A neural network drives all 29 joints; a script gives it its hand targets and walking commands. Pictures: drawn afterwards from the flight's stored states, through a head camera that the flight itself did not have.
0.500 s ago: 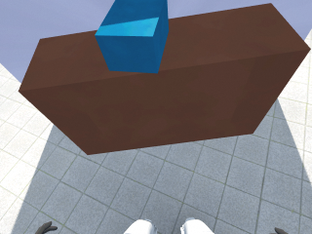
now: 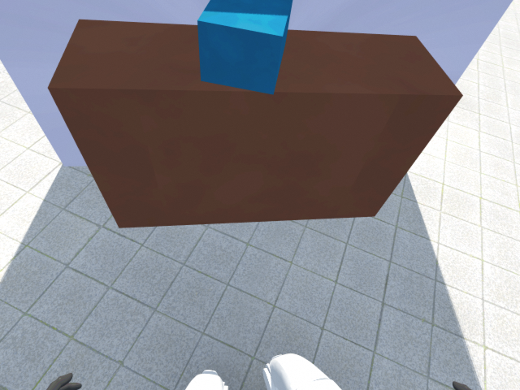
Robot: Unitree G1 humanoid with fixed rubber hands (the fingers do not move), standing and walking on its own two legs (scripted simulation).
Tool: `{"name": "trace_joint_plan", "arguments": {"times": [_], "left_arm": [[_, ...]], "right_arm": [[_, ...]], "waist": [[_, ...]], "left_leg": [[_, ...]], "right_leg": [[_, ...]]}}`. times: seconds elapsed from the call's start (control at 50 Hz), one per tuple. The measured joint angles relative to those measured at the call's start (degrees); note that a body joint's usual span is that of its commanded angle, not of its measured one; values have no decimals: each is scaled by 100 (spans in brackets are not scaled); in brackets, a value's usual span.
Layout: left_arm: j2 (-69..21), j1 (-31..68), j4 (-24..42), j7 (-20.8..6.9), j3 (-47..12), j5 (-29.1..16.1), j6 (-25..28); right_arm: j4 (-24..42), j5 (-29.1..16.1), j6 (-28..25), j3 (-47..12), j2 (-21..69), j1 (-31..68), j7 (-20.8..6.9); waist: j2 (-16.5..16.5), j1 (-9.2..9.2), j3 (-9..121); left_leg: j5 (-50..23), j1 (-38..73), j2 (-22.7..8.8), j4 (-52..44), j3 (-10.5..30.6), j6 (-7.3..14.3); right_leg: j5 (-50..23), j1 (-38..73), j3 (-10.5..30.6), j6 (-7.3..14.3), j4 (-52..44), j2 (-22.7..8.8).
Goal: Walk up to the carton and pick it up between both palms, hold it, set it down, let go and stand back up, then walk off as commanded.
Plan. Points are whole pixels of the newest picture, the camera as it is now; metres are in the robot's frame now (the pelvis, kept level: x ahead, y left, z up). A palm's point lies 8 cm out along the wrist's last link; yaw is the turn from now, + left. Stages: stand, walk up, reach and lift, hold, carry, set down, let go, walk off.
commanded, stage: walk off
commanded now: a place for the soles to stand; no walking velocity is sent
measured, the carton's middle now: (248, 34) +1.01 +0.00 +0.02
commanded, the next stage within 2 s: stand in 1.26 s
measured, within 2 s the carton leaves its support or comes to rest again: neither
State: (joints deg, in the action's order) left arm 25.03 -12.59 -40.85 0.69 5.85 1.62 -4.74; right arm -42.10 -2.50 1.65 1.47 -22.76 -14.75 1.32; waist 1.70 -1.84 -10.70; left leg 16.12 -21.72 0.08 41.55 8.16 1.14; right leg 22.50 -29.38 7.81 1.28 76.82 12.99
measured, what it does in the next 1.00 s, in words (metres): walks backwards: right foot, then left foot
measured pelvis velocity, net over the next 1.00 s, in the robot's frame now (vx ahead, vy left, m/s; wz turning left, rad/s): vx -0.12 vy -0.04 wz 0.01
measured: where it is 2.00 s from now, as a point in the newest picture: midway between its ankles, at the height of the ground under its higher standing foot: outside the picture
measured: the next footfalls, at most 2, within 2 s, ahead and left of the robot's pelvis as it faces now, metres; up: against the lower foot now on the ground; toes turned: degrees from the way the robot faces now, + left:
right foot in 0.28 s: -0.07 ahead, -0.18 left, +0.00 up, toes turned +8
left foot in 0.72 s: -0.13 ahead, +0.08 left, +0.00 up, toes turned -9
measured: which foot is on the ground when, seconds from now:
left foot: down 0.00-0.30, up 0.32-0.70, down 0.72-1.00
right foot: up 0.00-0.26, down 0.28-1.00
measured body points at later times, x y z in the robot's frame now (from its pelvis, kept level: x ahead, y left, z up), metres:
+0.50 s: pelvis -0.12 -0.07 +0.00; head -0.06 -0.10 +0.44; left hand -0.01 +0.26 -0.08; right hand -0.04 -0.39 -0.13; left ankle -0.12 +0.09 -0.65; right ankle -0.09 -0.18 -0.72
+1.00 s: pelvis -0.12 -0.04 +0.00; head -0.07 -0.03 +0.45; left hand +0.01 +0.28 -0.10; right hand -0.03 -0.36 -0.09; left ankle -0.17 +0.09 -0.72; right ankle -0.11 -0.19 -0.72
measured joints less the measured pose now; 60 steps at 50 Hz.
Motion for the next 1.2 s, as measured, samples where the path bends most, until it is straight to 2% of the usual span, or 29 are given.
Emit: {"name": "trace_joint_plan", "arguments": {"times": [0.1,0.16,0.24,0.28,0.3,0.32,0.36,0.42,0.46,0.52,0.6,0.66,0.72,0.82,0.86,0.92,1.2], "left_arm": [[41,-155,-65,-37,21,0,-2],[43,-158,-94,-78,21,0,-1],[46,-182,-91,-134,13,-1,15],[47,-275,-95,-147,13,-1,85],[28,-314,-143,-148,10,-1,123],[-17,-346,-184,-150,3,0,133],[-102,-373,-208,-149,-46,5,131],[-160,-249,-205,-102,-86,5,143],[-161,-145,-202,-66,-86,5,199],[-163,6,-202,-33,-105,5,334],[-164,54,-206,-45,-160,5,442],[-166,55,-206,-91,-201,5,446],[-165,75,-208,-111,-233,5,446],[-166,105,-246,-70,-238,5,451],[-165,114,-246,-66,-239,1,491],[-166,133,-248,-89,-249,0,549],[-166,297,-250,-61,-260,0,628]], "right_arm": [[-3,0,-55,-2,1,86,64],[-2,0,-55,-3,1,88,65],[-2,0,-50,-4,3,103,65],[-1,0,-12,-4,3,153,65],[-6,0,18,-2,4,192,65],[-10,0,67,-1,8,192,65],[-9,1,141,3,7,167,82],[-6,1,145,3,-48,164,82],[-4,0,145,2,-79,137,48],[-3,0,123,2,-85,66,21],[-60,0,82,2,-88,12,-13],[-60,0,-17,2,-90,-47,-37],[-64,0,-154,2,-82,-56,-41],[-73,0,-334,2,-23,-107,-41],[-75,0,-379,2,-23,-95,-41],[-77,0,-387,2,-23,-50,-41],[-77,1,-388,2,-23,-49,-62]], "waist": [[46,1,-13],[50,4,-20],[41,11,-15],[40,14,-13],[-10,2,-47],[-68,2,-66],[-57,9,-51],[-100,4,-45],[-172,-1,16],[-260,-3,57],[-307,-7,94],[-303,-11,169],[-299,-2,211],[-196,1,403],[-130,3,429],[-70,0,428],[-73,0,448]], "left_leg": [[-225,-315,-37,-4,-3,0],[-338,-425,-42,-7,-6,0],[-470,-522,-62,-9,-19,-1],[-534,-552,-71,0,-59,-3],[-456,-558,-90,62,-37,-2],[-66,-560,-54,201,49,-1],[665,-650,292,846,156,-2],[774,-820,749,2014,220,-2],[779,-780,842,2354,232,-2],[781,-487,839,2376,235,-3],[889,123,722,1811,237,-3],[1101,575,558,776,145,-4],[839,984,438,-397,43,-20],[836,990,399,-405,99,-29],[847,988,396,-405,110,-30],[864,991,387,-405,105,-29],[847,992,368,-405,105,-32]], "right_leg": [[18,428,37,-44,103,-41],[220,657,41,-44,-299,-167],[642,1093,51,-45,-1734,-477],[621,1489,55,-45,-2980,-745],[418,1542,21,-77,-3184,-753],[321,1524,-9,-77,-3130,-721],[212,1483,5,-49,-3106,-828],[-20,1306,4,-35,-3289,-1011],[-182,1083,-2,-35,-3397,-1044],[-333,818,-6,-35,-3449,-1063],[-384,730,-10,-35,-3482,-1073],[-400,731,-25,-35,-3528,-1097],[-403,734,-36,-122,-3528,-1097],[-94,864,-26,-129,-3538,-1051],[-509,1010,-22,-127,-3688,-1109],[-417,1127,-27,-127,-3879,-1127],[-310,1134,-27,-127,-3879,-1110]]}}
